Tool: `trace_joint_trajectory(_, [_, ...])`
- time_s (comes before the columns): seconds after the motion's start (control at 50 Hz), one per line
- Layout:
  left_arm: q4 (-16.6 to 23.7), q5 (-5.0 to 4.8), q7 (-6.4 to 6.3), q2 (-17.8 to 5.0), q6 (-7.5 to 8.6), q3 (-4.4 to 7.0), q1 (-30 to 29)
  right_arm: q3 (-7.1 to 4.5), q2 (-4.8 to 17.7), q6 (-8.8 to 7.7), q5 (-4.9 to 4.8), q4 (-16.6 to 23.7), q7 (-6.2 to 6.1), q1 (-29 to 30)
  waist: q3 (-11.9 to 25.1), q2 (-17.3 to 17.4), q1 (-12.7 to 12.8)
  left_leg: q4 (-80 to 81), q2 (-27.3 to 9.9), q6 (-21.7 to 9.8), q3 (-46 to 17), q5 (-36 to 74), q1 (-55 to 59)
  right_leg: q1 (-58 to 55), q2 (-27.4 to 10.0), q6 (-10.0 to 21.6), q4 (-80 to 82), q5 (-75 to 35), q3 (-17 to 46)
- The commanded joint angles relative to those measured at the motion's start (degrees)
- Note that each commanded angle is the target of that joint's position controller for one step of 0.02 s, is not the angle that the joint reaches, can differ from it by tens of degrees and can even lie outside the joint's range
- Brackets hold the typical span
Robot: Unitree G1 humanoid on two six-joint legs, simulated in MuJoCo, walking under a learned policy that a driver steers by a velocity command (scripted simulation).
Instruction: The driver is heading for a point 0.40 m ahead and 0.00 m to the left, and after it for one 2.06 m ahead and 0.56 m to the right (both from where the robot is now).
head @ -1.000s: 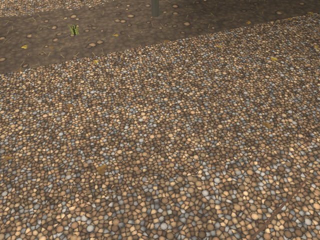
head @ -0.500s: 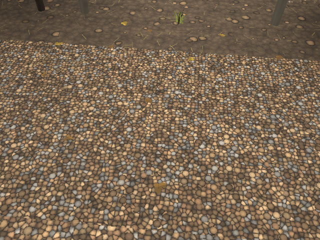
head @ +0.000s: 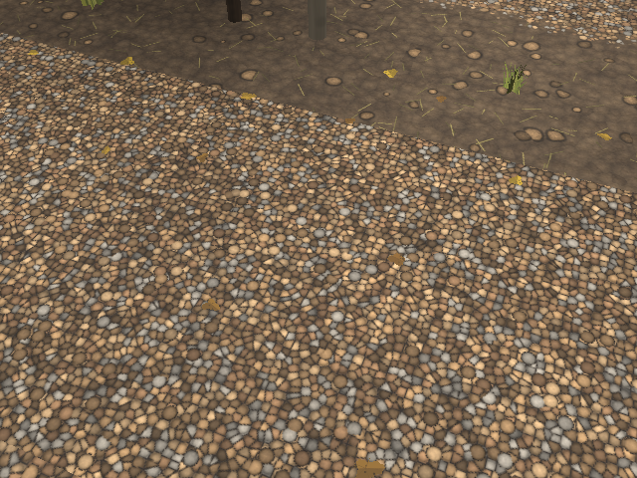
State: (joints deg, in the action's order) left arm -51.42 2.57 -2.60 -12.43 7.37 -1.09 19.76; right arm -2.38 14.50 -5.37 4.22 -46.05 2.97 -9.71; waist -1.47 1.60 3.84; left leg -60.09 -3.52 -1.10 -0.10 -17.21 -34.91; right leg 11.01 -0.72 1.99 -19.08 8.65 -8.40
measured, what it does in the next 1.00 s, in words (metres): goes down: left foot, then right foot 0.18 m lower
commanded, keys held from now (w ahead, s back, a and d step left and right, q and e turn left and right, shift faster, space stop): w+q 0.28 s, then w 0.02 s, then w+e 0.70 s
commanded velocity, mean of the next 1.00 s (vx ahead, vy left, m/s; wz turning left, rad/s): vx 0.50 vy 0.00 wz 0.02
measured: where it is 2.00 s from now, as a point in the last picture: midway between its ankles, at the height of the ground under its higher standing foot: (372, 285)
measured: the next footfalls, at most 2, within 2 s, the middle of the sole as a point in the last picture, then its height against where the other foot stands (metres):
left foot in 0.32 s outside the picture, level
right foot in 0.82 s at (351, 441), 0.18 m lower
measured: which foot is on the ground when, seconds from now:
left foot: up 0.00-0.30, down 0.32-0.82, up 0.84-1.00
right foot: down 0.00-0.34, up 0.36-0.80, down 0.82-1.00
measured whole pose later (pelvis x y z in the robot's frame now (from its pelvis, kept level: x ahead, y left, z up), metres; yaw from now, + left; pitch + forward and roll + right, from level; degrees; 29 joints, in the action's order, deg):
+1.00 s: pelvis +0.56 +0.09 -0.20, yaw -4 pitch +4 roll -1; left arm -51.9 0.1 0.2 -13.6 1.6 3.3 15.1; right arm -2.1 12.0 -6.0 -0.6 -42.5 -2.9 -9.2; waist -0.9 -0.2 0.0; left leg -84.0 -4.8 3.6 -5.2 -22.5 -45.4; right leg 23.3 7.2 4.8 -30.7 10.7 3.9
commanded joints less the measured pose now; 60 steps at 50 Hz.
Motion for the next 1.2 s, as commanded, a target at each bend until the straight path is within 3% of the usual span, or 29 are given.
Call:
trace_joint_trajectory(0.02, [2.2,1.29,-0.37,-5.9,1.34,1.82,0.8,0.83,-0.7,-0.24,-0.85,4.2,1.96,1.3,1.4,-2.9,-0.4,8.0,-3.5,0.5,-1.7,9.7,-4.3,-8.1,-16.1,12.4,12.6,-15.0,9.1])
trace_joint_trajectory(0.12, [-0.1,2.28,2.00,-7.2,1.09,2.29,3.4,0.15,0.9,1.15,-0.08,5.5,2.95,0.5,-0.7,-5.2,-1.2,8.5,-3.0,-0.3,-0.5,14.4,0.6,-5.5,-16.0,11.7,10.3,-16.6,0.8])
trace_joint_trajectory(0.24, [-1.6,0.99,1.05,-11.9,0.21,3.98,5.6,-0.70,2.2,0.43,-0.42,9.4,1.83,6.3,-3.2,-6.8,1.7,17.5,-0.2,-2.0,2.5,-1.1,0.4,-17.7,-19.5,10.4,6.0,-15.9,-0.3])
trace_joint_trajectory(0.32, [-2.1,2.74,2.98,-13.6,-1.51,4.55,4.8,-3.83,6.1,-2.33,-1.34,4.4,0.15,-9.0,4.6,-4.0,-6.7,28.3,8.6,-7.1,7.8,10.4,37.4,-1.6,-13.0,5.9,-20.6,-27.7,-7.2])
trace_joint_trajectory(0.34, [0.0,4.40,4.91,-3.9,-0.94,2.03,6.9,-5.55,11.9,-2.41,0.04,0.6,-1.88,-23.5,15.9,8.3,-9.8,25.3,-2.8,-20.0,-12.9,23.4,65.9,24.2,-4.3,-0.7,-43.2,10.2,-5.3])
trace_joint_trajectory(0.36, [3.6,1.51,7.44,-3.4,0.64,1.77,-0.1,-4.80,10.8,-2.31,1.14,-1.5,-1.78,-33.4,16.8,3.3,-14.8,38.3,-13.3,-24.7,-33.5,21.0,69.2,37.4,2.8,-0.2,-51.9,28.9,7.4])
trace_joint_trajectory(0.38, [6.8,-1.00,7.49,-3.7,1.32,2.19,-11.4,-5.31,9.3,-3.05,1.09,-2.0,-1.91,-28.9,0.9,-0.8,-15.8,40.9,-14.5,-21.0,-29.9,14.5,56.9,45.5,-0.8,1.7,-51.9,24.2,13.4])
trace_joint_trajectory(0.4, [6.6,-0.77,6.38,-6.5,1.33,3.12,-12.7,-3.96,5.3,-2.86,-1.25,-2.1,-1.36,-23.5,-1.9,0.6,-12.2,40.6,-13.8,-19.1,-23.9,9.3,46.7,41.7,-4.4,2.1,-54.6,21.1,12.0])
trace_joint_trajectory(0.42, [5.0,0.84,5.61,-8.7,0.88,4.11,-8.6,-2.43,1.6,-2.05,-1.65,-1.7,-0.70,-20.9,-0.8,1.3,-8.8,40.4,-12.7,-18.5,-19.8,7.3,39.1,37.3,-5.9,3.1,-54.8,19.1,11.8])
trace_joint_trajectory(0.46, [3.2,3.97,5.72,-2.1,-0.98,1.98,-2.8,0.76,-4.5,-0.58,-0.18,0.1,-1.17,-12.0,-4.8,-0.2,-2.2,40.7,-10.7,-13.4,-13.4,2.3,19.7,28.7,-8.4,5.5,-47.5,4.2,16.1])
trace_joint_trajectory(0.5, [3.9,5.45,6.90,-0.2,-1.61,1.20,-4.5,2.64,-6.0,-1.96,0.76,2.3,-3.19,-6.3,-2.7,0.1,-1.4,39.9,-8.2,-11.2,-7.8,3.7,13.6,26.6,-7.5,5.7,-37.2,-11.8,16.8])
trace_joint_trajectory(0.54, [4.6,3.26,7.12,-1.7,-1.83,1.95,-6.8,1.71,-0.3,-2.52,0.99,1.2,-4.21,-10.5,1.1,0.7,-4.4,34.2,-1.1,-9.3,3.8,0.3,7.0,15.4,-4.1,3.3,-23.4,-34.9,9.5])
trace_joint_trajectory(0.58, [6.7,3.26,7.39,-2.7,-2.80,1.92,-9.4,2.88,-1.4,-2.38,2.58,-1.9,-3.44,-16.4,-1.6,1.3,-4.9,30.6,-4.0,-9.9,0.6,-2.4,2.8,13.3,-4.3,2.5,-23.9,-40.8,10.0])
trace_joint_trajectory(0.62, [8.4,3.58,6.81,-4.7,-3.13,2.25,-13.2,4.00,-2.2,-2.56,2.09,-4.5,-2.43,-22.7,-5.6,-0.7,-6.2,27.3,-8.2,-10.7,-3.5,-2.3,11.9,22.1,-5.4,2.3,-21.0,-37.2,12.4])
trace_joint_trajectory(0.64, [10.4,-6.69,6.56,-5.8,-3.59,3.77,-19.7,-0.26,5.5,-1.40,-8.83,-3.9,-5.84,-16.4,-7.7,2.4,-6.2,22.0,-7.6,-9.5,-5.0,8.0,11.8,27.7,-0.6,3.3,-18.8,-36.0,17.7])
trace_joint_trajectory(0.74, [12.4,-5.36,10.16,-0.3,-4.51,2.27,-28.7,-0.40,1.7,1.82,-5.69,-6.0,-8.29,-24.1,-5.6,-2.4,-12.0,9.0,-10.6,-6.6,-2.4,9.3,25.2,31.8,-3.1,1.8,-8.0,-36.2,12.3])
trace_joint_trajectory(0.8, [4.6,-4.77,8.50,-7.6,-5.16,5.61,-6.1,-2.06,4.5,1.21,-5.41,-6.0,-6.67,-14.7,4.0,-0.1,-0.2,-13.0,-10.4,-4.8,1.7,23.9,19.8,4.6,-4.0,5.5,-3.5,-34.2,8.8])
trace_joint_trajectory(0.82, [0.6,-3.26,7.36,-11.0,-5.51,7.37,6.2,-2.35,4.4,-0.11,-5.85,-5.3,-5.39,-11.1,8.4,-8.1,7.4,-39.0,-1.7,-0.9,9.3,14.2,11.2,-13.8,-1.5,9.8,0.3,-42.6,4.7])
trace_joint_trajectory(0.84, [-2.3,-2.17,5.58,-14.6,-5.55,8.04,9.4,-1.93,0.6,-1.69,-4.25,-2.3,-4.31,-13.4,9.4,-22.9,4.7,-61.3,4.5,3.9,9.7,-29.7,-17.4,-36.7,-6.1,13.6,-16.7,-64.1,12.1])
trace_joint_trajectory(0.86, [-0.5,-2.36,4.64,-14.4,-5.01,7.81,9.8,-0.55,2.3,-3.13,-5.79,2.2,-3.42,-16.9,22.0,-24.9,4.6,-62.9,3.1,3.6,-1.9,-30.2,-30.1,-51.8,-13.0,23.8,-22.6,-56.3,28.0])
trace_joint_trajectory(0.88, [1.5,-2.59,3.88,-12.1,-5.50,7.36,8.1,-0.61,3.6,-3.88,-6.11,4.5,-3.46,-13.2,26.6,-15.8,5.9,-60.3,1.5,3.9,-4.5,-28.7,-31.2,-49.2,-15.8,26.0,-16.9,-44.7,33.5])
trace_joint_trajectory(0.9, [1.3,-2.77,3.17,-14.7,-5.85,7.83,7.4,0.32,1.7,-4.26,-7.43,6.5,-3.41,-12.3,25.3,-7.0,2.3,-52.9,0.8,3.5,-5.4,-21.5,-33.8,-43.0,-19.0,26.2,-7.3,-15.6,42.9])
trace_joint_trajectory(0.94, [4.9,-2.07,2.28,-11.3,-4.51,6.67,-4.4,-0.65,3.8,-2.99,-6.90,6.0,-5.50,-9.5,16.3,2.7,-4.5,-38.2,-2.7,2.4,-8.2,-6.1,-30.5,-18.4,-23.7,23.4,0.6,5.0,53.9])
trace_joint_trajectory(0.96, [7.1,-2.50,2.08,-10.3,-3.82,5.88,-13.0,-1.23,4.4,-0.84,-5.85,6.2,-6.31,-6.8,5.7,3.1,-8.5,-25.0,-4.6,4.8,-8.5,-2.9,-21.1,3.3,-20.4,21.1,3.5,-4.9,47.1])
trace_joint_trajectory(1.0, [9.6,-2.53,1.79,-10.8,-3.26,6.31,-17.9,-1.49,3.6,-0.03,-2.23,6.8,-7.04,-4.7,3.1,1.6,-9.5,0.3,-4.0,6.7,-4.6,4.7,2.2,25.3,-7.6,15.8,3.4,-11.8,29.5])
trace_joint_trajectory(1.08, [7.4,-4.27,0.84,-10.7,-3.94,7.41,-9.2,-1.27,1.4,-0.04,-5.39,8.1,-5.54,1.9,8.3,-6.3,-5.3,19.7,1.3,7.0,-3.7,19.3,14.8,19.0,-4.5,13.3,1.1,-6.1,26.3])
trace_joint_trajectory(1.16, [7.6,-4.42,0.92,-6.6,-5.27,7.04,-3.4,-3.31,5.0,-0.07,-5.15,7.9,-4.41,1.3,7.2,-5.8,-5.9,29.2,2.9,2.8,-2.7,7.8,20.8,13.8,-2.0,8.3,-8.4,14.9,31.5])
trace_joint_trajectory(1.18, [8.1,-4.10,1.09,-3.0,-5.06,6.08,-4.0,-4.07,6.9,-0.38,-4.62,6.5,-4.47,-5.4,9.0,-2.4,-9.0,30.6,-4.0,-0.2,-8.9,4.4,30.6,20.9,1.5,5.5,-20.4,19.9,27.4])
trace_joint_trajectory(1.2, [9.6,-4.40,1.32,0.5,-4.29,5.18,0.0,-5.03,11.6,-0.34,-3.09,6.0,-4.45,-11.2,13.3,11.7,-7.8,36.9,-17.5,-6.7,-29.1,0.0,43.5,33.5,8.6,2.4,-40.2,25.8,18.8])
Velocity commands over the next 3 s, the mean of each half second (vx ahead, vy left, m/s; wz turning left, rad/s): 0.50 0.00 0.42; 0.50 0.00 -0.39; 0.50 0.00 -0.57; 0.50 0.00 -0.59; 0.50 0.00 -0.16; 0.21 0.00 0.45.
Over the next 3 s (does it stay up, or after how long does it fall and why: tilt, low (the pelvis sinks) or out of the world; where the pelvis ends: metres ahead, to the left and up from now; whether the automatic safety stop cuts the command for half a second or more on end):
stays up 1.37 -0.28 -0.19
